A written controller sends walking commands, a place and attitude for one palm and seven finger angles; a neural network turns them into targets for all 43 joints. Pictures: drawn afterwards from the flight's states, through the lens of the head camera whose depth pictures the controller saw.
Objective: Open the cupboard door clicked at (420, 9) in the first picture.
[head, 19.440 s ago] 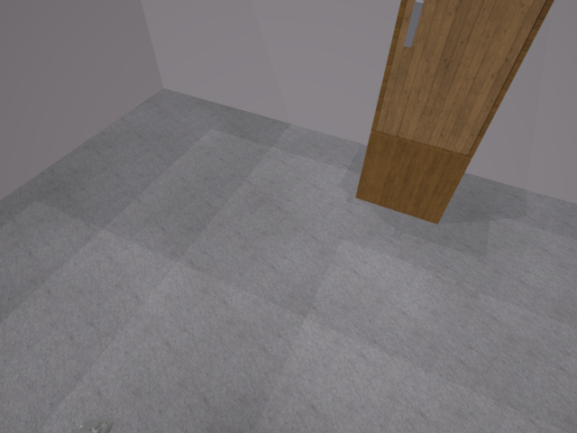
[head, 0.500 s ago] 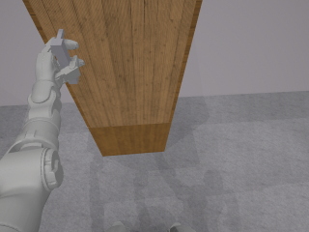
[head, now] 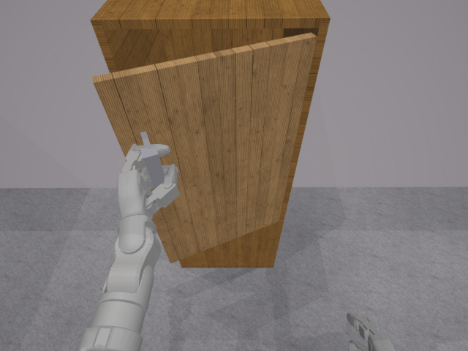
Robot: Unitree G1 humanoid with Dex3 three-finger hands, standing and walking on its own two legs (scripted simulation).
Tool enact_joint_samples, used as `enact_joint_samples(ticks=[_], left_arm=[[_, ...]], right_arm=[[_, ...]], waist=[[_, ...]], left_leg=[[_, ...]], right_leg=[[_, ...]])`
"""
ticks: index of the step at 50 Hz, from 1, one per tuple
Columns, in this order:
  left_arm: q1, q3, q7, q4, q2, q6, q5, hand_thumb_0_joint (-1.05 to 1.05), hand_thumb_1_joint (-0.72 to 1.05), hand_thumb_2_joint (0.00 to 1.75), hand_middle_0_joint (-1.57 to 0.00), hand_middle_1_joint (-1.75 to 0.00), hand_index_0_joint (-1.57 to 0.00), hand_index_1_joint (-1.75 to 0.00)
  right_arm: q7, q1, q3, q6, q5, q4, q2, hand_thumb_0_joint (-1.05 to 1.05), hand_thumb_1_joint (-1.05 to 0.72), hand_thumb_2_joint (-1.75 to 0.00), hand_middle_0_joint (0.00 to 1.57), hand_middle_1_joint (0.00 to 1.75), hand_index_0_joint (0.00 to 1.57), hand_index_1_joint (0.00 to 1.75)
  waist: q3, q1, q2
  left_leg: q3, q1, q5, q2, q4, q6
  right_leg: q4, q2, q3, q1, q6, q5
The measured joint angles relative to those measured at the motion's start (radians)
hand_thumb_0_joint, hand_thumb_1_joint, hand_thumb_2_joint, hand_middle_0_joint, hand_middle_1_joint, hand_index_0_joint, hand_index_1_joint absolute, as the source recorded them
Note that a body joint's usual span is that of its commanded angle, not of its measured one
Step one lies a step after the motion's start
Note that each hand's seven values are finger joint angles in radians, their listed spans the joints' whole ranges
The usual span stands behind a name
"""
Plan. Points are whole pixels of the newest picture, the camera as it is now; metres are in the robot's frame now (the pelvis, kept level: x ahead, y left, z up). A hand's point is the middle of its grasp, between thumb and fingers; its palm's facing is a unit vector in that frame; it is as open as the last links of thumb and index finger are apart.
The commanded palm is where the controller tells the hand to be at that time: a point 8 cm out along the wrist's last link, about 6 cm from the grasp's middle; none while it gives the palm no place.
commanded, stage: pull the door open along its arc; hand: left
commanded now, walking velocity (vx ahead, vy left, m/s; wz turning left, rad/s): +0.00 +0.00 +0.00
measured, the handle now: (155, 168) +0.40 +0.16 +0.10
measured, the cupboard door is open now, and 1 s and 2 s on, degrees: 23 44 51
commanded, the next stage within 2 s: open thumb and fingers to let go in 0.50 s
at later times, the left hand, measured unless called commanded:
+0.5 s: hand (222, 234) +0.27 +0.03 +0.11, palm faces +0.34 -0.94 -0.03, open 6.1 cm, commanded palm +0.21 +0.06 +0.10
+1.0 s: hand (217, 227) +0.28 +0.04 +0.11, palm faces +0.37 -0.93 -0.02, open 10.1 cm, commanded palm +0.23 +0.06 +0.10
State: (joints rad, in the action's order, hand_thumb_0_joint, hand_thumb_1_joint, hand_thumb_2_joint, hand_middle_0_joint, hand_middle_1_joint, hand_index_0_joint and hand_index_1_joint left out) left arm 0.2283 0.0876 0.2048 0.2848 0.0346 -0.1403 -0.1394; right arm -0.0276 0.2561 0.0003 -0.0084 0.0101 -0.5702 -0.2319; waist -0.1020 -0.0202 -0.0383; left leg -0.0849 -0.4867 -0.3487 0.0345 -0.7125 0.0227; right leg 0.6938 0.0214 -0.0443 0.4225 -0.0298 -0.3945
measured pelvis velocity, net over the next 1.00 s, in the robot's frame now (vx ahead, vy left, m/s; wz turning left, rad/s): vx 0.00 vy -0.04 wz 0.07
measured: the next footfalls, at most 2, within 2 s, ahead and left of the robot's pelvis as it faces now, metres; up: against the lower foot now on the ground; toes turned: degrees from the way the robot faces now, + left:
none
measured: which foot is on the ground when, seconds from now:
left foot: down 0.00-1.00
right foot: down 0.00-1.00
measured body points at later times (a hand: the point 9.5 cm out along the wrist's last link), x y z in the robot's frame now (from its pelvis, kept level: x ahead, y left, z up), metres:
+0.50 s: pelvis -0.01 -0.04 +0.00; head -0.02 -0.07 +0.45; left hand +0.25 +0.08 +0.11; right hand +0.18 -0.24 -0.10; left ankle +0.01 +0.10 -0.72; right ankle -0.03 -0.10 -0.72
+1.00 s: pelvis +0.00 -0.04 +0.00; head -0.01 -0.06 +0.45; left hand +0.26 +0.09 +0.11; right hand +0.20 -0.23 -0.09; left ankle +0.01 +0.10 -0.72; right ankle -0.03 -0.10 -0.72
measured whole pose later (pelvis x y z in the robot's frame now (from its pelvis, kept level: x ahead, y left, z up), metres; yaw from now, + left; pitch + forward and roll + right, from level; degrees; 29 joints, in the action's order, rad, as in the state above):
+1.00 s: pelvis +0.00 -0.04 +0.00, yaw +4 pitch +1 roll +1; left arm -0.06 -0.29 0.57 -0.04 -0.08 0.04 0.04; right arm -0.01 0.14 0.02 -0.08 -0.04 -0.58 -0.19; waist -0.04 0.01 -0.05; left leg 0.02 -0.35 -0.31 0.02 -0.66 -0.03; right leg 0.66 0.03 -0.12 0.27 -0.08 -0.40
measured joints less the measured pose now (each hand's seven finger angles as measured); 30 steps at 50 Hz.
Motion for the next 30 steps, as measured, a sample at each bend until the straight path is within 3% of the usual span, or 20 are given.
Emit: enact_joint_samples(ticks=[6, 11, 16, 24, 30], left_arm=[[-0.077, -0.140, 0.280, -0.127, -0.112, 0.125, 0.124, 0.00, 0.68, 0.78, -0.36, -1.35, -0.40, -1.35], [-0.119, -0.215, 0.389, -0.161, -0.161, 0.176, 0.181, 0.00, 0.69, 0.79, -0.35, -1.35, -0.39, -1.35], [-0.181, -0.278, 0.399, -0.210, -0.153, 0.184, 0.196, 0.00, 0.69, 0.75, -0.37, -1.35, -0.38, -1.35], [-0.319, -0.376, 0.362, -0.338, -0.111, 0.192, 0.173, 0.01, 0.67, 0.71, -0.39, -1.35, -0.37, -1.35], [-0.373, -0.407, 0.344, -0.389, -0.089, 0.204, 0.155, 0.01, 0.67, 0.71, -0.39, -1.34, -0.37, -1.35]], right_arm=[[-0.001, -0.089, 0.013, -0.033, -0.038, 0.011, 0.032, 0.01, -0.91, -0.89, 0.20, 0.30, 0.20, 0.30], [0.008, -0.121, 0.022, -0.061, -0.052, 0.008, 0.056, 0.01, -0.91, -0.89, 0.20, 0.30, 0.20, 0.30], [0.008, -0.112, 0.021, -0.082, -0.053, 0.003, 0.066, 0.01, -0.90, -0.89, 0.20, 0.30, 0.20, 0.30], [0.003, -0.077, 0.014, -0.084, -0.047, -0.013, 0.049, 0.01, -0.90, -0.89, 0.20, 0.30, 0.20, 0.30], [0.003, -0.075, 0.012, -0.070, -0.048, -0.030, 0.038, 0.01, -0.91, -0.89, 0.20, 0.30, 0.20, 0.30]], waist=[[0.010, 0.019, -0.003], [0.019, 0.025, -0.001], [0.027, 0.025, 0.001], [0.048, 0.007, -0.020], [0.056, -0.003, -0.029]], left_leg=[[0.028, 0.039, 0.014, -0.009, 0.013, -0.011], [0.052, 0.071, 0.025, -0.012, 0.027, -0.023], [0.066, 0.097, 0.033, -0.007, 0.038, -0.036], [0.077, 0.139, 0.039, 0.002, 0.054, -0.048], [0.082, 0.163, 0.039, 0.007, 0.062, -0.044]], right_leg=[[-0.005, -0.007, -0.028, -0.047, -0.011, -0.004], [-0.016, -0.006, -0.052, -0.086, -0.023, -0.004], [-0.025, 0.000, -0.066, -0.114, -0.036, -0.003], [-0.044, 0.012, -0.075, -0.159, -0.050, 0.000], [-0.058, 0.019, -0.077, -0.187, -0.057, 0.002]])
